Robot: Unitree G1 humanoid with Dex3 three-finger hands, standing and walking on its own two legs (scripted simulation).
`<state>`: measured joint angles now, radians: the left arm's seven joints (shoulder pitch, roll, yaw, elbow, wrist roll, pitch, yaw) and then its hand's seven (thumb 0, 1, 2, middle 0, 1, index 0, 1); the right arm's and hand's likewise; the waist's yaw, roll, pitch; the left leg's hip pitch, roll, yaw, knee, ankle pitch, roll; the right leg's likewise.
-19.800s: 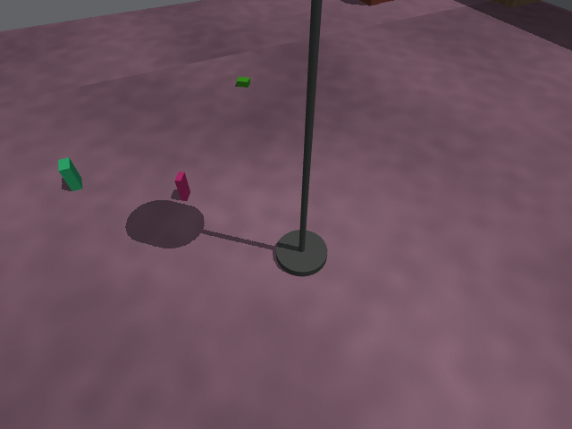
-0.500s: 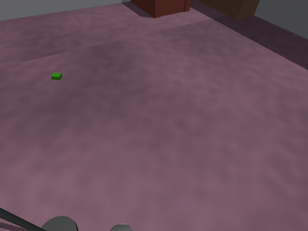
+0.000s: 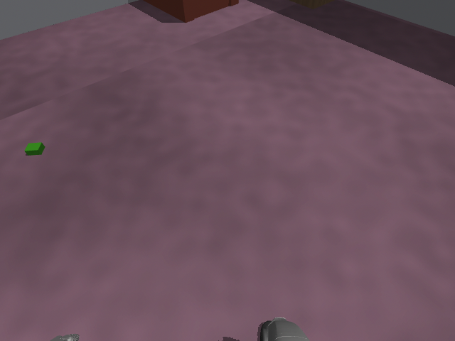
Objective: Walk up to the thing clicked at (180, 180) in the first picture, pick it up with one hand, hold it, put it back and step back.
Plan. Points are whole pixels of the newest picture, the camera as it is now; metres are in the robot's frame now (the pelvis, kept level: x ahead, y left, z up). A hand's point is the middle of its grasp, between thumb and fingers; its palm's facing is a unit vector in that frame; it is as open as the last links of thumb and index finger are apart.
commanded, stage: walk up
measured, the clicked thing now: out of the picture +0.15 +1.15 -0.69
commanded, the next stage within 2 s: none
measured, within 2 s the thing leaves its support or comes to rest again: neither
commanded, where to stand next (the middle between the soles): +0.92 -0.04 m, yaw +1 degrees
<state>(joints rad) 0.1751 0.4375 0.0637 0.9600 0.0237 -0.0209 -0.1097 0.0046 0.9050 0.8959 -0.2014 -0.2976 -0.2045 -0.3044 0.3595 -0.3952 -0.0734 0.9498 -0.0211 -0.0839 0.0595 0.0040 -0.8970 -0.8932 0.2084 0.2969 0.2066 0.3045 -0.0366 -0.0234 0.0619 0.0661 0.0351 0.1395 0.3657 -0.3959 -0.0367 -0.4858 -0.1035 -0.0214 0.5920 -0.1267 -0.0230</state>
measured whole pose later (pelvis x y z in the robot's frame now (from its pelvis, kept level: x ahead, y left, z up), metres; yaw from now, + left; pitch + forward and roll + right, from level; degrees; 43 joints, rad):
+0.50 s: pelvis +0.27 -0.01 -0.01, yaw +1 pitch -1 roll -2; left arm 0.35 0.44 0.05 0.88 0.02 -0.08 -0.05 0.00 0.90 0.90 -0.21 -0.30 -0.21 -0.31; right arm 0.21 -0.42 -0.08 0.88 -0.03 -0.06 0.09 0.00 -0.90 -0.89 0.20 0.30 0.20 0.30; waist 0.06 -0.01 0.07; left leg -0.45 0.07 0.05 0.56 -0.10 0.03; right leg -0.01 0.00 -0.10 0.50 -0.47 -0.01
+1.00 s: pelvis +0.48 -0.05 -0.01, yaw -1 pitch -3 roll +1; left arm 0.23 0.42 0.07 0.88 0.02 -0.07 -0.07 0.00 0.91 0.90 -0.20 -0.30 -0.20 -0.30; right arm 0.37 -0.43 -0.06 0.86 -0.01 -0.06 0.05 0.00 -0.90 -0.89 0.21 0.30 0.20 0.30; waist -0.03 0.03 0.07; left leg -0.10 0.10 0.09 0.66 -0.46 0.00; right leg -0.40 -0.05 -0.05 0.62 -0.17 -0.02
